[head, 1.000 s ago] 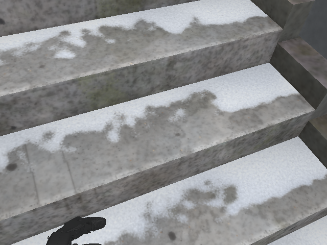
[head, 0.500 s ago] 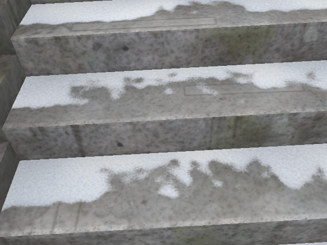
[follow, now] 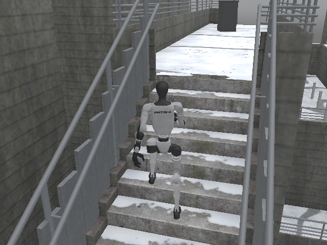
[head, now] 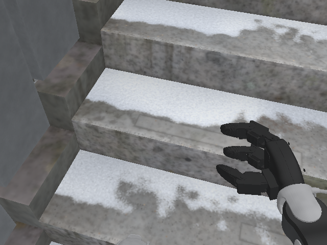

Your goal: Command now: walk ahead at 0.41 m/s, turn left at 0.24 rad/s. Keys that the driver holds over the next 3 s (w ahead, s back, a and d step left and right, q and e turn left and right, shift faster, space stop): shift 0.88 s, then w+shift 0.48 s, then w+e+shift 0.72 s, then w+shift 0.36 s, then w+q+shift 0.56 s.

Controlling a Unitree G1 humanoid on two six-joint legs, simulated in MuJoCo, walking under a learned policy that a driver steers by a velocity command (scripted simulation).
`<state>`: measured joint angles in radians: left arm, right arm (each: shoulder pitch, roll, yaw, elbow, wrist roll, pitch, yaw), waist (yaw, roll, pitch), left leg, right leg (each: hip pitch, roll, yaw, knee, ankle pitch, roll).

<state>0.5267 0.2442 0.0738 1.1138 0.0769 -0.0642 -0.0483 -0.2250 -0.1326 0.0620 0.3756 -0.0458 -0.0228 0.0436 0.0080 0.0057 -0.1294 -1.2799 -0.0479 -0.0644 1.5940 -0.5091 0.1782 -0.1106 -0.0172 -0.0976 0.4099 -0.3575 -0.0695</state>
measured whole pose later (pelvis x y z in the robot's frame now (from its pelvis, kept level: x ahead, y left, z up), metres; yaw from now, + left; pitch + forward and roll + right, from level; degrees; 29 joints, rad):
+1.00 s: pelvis +0.30 -0.16 +0.28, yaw +3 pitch +2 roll -1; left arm 0.37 0.13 0.06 0.88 0.03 -0.06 0.06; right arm 0.17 -0.14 -0.03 0.71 -0.07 0.02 0.00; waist 0.04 0.04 -0.01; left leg -0.79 -0.05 -0.02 1.67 -0.18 0.02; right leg -0.54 0.04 -0.06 0.95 -0.46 -0.09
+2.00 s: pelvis +0.84 -0.13 +0.49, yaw -23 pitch +5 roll +1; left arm 0.52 0.29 0.08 0.97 0.01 -0.07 0.00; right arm -0.21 0.00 0.10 0.30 -0.06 -0.09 -0.05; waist 0.04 -0.09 -0.02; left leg -1.37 0.06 0.00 1.85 -0.50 0.07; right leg -0.11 0.17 0.17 0.40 -0.31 -0.18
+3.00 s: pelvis +1.57 -0.54 +0.89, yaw -17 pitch +3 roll +2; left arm 0.37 0.19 0.04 0.71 0.05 -0.13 -0.01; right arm 0.19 -0.26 -0.05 0.70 0.00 -0.01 0.01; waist 0.01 0.03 -0.10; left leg -0.60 -0.21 0.11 1.11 -0.56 0.21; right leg -0.53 -0.03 0.07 1.77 -0.17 -0.04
